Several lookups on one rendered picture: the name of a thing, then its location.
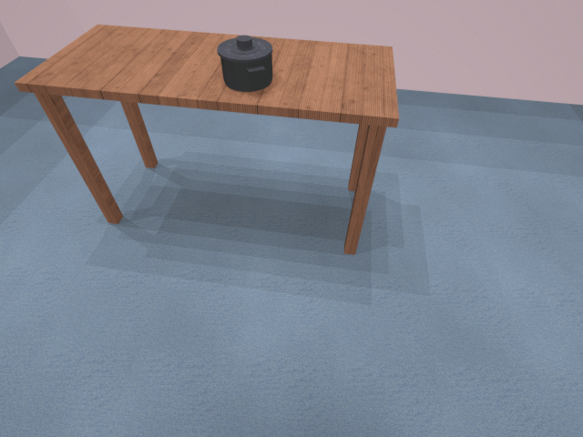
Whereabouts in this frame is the table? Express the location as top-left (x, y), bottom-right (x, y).
top-left (15, 25), bottom-right (399, 255)

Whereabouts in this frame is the pot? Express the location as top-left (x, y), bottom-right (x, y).
top-left (220, 54), bottom-right (272, 92)

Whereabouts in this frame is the knob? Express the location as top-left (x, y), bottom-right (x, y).
top-left (236, 36), bottom-right (252, 48)

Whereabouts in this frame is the lid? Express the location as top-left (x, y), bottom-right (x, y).
top-left (217, 37), bottom-right (272, 63)

